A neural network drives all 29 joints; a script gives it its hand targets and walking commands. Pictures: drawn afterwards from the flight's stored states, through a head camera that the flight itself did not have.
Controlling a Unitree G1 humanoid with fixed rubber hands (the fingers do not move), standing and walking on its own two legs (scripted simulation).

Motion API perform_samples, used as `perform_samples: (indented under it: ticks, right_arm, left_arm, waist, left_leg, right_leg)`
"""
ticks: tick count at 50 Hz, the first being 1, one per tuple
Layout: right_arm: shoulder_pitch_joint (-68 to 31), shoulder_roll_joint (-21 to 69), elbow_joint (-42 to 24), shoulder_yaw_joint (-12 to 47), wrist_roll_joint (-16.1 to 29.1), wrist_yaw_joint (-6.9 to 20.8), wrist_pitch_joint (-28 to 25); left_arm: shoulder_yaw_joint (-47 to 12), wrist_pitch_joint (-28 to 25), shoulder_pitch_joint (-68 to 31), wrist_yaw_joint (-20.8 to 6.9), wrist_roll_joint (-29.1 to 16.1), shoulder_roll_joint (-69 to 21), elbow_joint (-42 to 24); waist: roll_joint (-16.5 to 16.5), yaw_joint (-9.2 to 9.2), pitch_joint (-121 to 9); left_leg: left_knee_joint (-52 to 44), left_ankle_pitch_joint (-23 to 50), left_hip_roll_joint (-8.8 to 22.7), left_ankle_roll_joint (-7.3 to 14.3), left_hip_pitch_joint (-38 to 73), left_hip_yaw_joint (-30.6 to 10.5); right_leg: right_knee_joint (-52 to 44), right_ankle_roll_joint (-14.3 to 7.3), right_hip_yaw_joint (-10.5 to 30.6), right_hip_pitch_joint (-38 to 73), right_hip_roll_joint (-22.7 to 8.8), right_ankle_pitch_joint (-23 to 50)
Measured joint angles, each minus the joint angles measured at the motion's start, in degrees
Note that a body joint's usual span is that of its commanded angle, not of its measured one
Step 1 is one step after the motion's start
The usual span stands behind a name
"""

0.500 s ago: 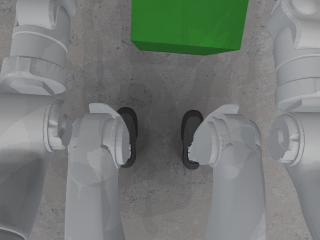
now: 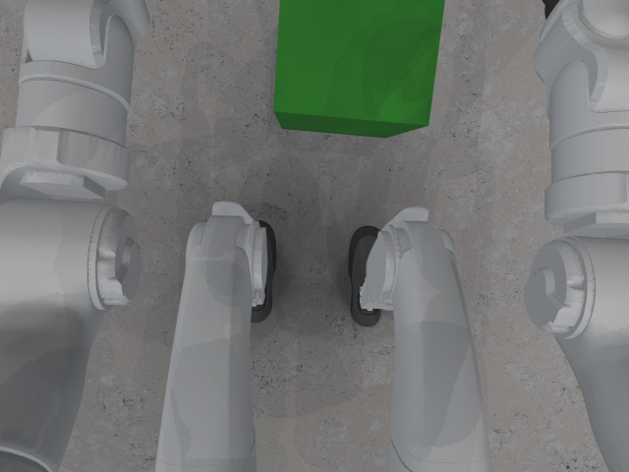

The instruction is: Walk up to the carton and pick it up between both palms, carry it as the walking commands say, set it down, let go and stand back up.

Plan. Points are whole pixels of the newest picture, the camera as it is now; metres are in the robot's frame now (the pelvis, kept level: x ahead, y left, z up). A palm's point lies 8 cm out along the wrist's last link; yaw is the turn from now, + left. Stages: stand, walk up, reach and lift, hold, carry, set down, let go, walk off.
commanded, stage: set down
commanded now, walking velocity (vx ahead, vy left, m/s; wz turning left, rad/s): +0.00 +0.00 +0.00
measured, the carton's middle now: (347, 57) +0.56 -0.04 -0.38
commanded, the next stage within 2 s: let go in 0.46 s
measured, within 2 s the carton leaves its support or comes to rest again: neither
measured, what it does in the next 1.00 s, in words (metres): rises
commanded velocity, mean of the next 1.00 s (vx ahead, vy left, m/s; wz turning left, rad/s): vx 0.00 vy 0.00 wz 0.00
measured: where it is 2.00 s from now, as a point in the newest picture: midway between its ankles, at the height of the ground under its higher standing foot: (311, 291)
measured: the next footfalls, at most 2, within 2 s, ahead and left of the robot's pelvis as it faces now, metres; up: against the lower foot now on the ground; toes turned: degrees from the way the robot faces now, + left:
none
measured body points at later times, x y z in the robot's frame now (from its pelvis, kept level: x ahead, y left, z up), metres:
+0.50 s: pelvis +0.01 +0.00 +0.12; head +0.33 +0.01 +0.42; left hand +0.58 +0.19 +0.03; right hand +0.56 -0.21 +0.04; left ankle +0.14 +0.11 -0.47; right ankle +0.13 -0.11 -0.47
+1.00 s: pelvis +0.04 +0.00 +0.19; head +0.25 +0.01 +0.58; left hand +0.40 +0.23 +0.10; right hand +0.39 -0.24 +0.10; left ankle +0.14 +0.11 -0.47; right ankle +0.13 -0.11 -0.47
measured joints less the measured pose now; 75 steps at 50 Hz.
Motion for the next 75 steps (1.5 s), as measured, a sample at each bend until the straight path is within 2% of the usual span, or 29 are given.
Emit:
perform_samples:
  ticks: [15, 20, 26, 30, 34, 38, 44, 48, 51, 58, 69, 75]
  right_arm:
    - [1.71, 0.01, -3.22, -1.73, 0.0, 1.53, 3.08]
    - [2.26, 0.0, -3.16, -2.14, -1.33, 2.65, 3.08]
    - [2.61, 0.01, 0.58, -2.98, -3.72, 4.5, 1.74]
    - [4.07, 0.0, 0.97, -2.99, -4.08, 5.43, 1.2]
    - [8.28, 0.02, 0.05, -2.21, -4.56, 6.98, 0.69]
    - [19.16, 0.04, -7.13, 1.02, -4.81, 8.46, 0.66]
    - [36.81, 0.05, -16.48, 4.01, -4.82, 10.35, 0.78]
    - [48.84, 0.95, -18.04, 5.44, -4.9, 11.85, 0.57]
    - [56.46, 1.93, -18.06, 6.62, -5.04, 12.91, -0.55]
    - [67.0, 4.11, -17.79, 9.04, -6.39, 14.5, -3.59]
    - [84.21, 4.55, -18.12, 11.18, -7.83, 14.51, -7.94]
    - [89.67, 4.55, -19.94, 11.38, -7.84, 14.5, -8.32]
  left_arm:
    - [0.0, 3.24, 1.64, -1.0, 0.0, 0.0, -3.65]
    - [0.01, 2.87, 1.63, -2.27, -0.01, 0.0, 0.12]
    - [0.01, 0.51, 1.84, -3.24, 0.01, -0.05, 4.89]
    - [0.01, -0.42, 3.84, -3.25, 0.14, -0.18, 5.22]
    - [-0.01, -0.55, 11.25, -2.92, 0.57, -1.05, -1.75]
    - [-0.02, 0.09, 24.6, -2.16, 0.56, -3.25, -13.81]
    - [-0.01, 1.05, 41.6, -2.15, 0.56, -5.87, -23.63]
    - [0.0, 0.3, 51.57, -2.59, 0.81, -7.75, -23.68]
    - [-0.01, -1.63, 57.3, -3.97, 0.81, -8.91, -20.74]
    - [-0.01, -6.01, 66.7, -6.84, 1.9, -9.56, -14.5]
    - [-0.08, -11.01, 87.08, -10.1, 2.83, -9.8, -17.76]
    - [-0.08, -11.62, 92.78, -11.3, 2.89, -9.8, -20.14]
  waist:
    - [0.0, -0.3, 0.0]
    - [0.0, -0.47, -0.86]
    - [0.0, -0.67, -4.17]
    - [0.0, -0.67, -4.17]
    - [0.0, -0.66, -1.08]
    - [-0.01, -0.67, 0.27]
    - [-0.01, -0.68, -0.42]
    - [-0.01, -0.69, -9.01]
    - [-0.01, -0.69, -16.73]
    - [0.0, -0.68, -24.17]
    - [-0.07, -0.67, -24.45]
    - [-0.08, -0.68, -24.4]
  left_leg:
    - [-17.25, 4.88, -0.01, -0.14, 14.07, -0.3]
    - [-23.35, 7.04, -0.04, -0.25, 18.11, -0.3]
    - [-27.48, 8.49, -0.07, -0.44, 19.14, -0.39]
    - [-29.8, 9.01, -0.09, -0.48, 21.11, -0.39]
    - [-32.16, 9.08, -0.12, -0.54, 26.5, -0.39]
    - [-34.71, 9.07, -0.15, -0.54, 32.14, -0.39]
    - [-38.37, 9.07, -0.2, -0.54, 40.78, -0.39]
    - [-41.11, 9.39, -0.22, -0.54, 42.5, -0.39]
    - [-43.97, 9.83, -0.22, -0.54, 44.31, -0.39]
    - [-50.98, 10.08, -0.22, -0.54, 56.0, -0.04]
    - [-61.64, 10.34, -0.22, -0.53, 75.25, 0.53]
    - [-64.56, 10.39, -0.22, -0.53, 80.84, 0.54]
  right_leg:
    - [-17.46, 0.0, 0.21, 14.01, 0.29, 5.14]
    - [-23.5, 0.02, 0.35, 17.98, 0.31, 7.32]
    - [-27.56, 0.02, 0.37, 18.97, 0.31, 8.73]
    - [-29.78, 0.02, 0.43, 20.87, 0.31, 9.21]
    - [-32.07, 0.02, 0.5, 26.21, 0.31, 9.27]
    - [-34.61, 0.02, 0.57, 31.83, 0.31, 9.26]
    - [-38.38, 0.02, 0.67, 40.53, 0.31, 9.29]
    - [-41.22, 0.02, 0.73, 42.3, 0.32, 9.69]
    - [-44.18, 0.03, 0.8, 44.14, 0.33, 10.21]
    - [-51.23, 0.07, 1.3, 55.72, 0.33, 10.58]
    - [-61.68, 0.26, 2.1, 74.65, 0.34, 10.98]
    - [-64.5, 0.26, 2.16, 80.17, 0.34, 11.0]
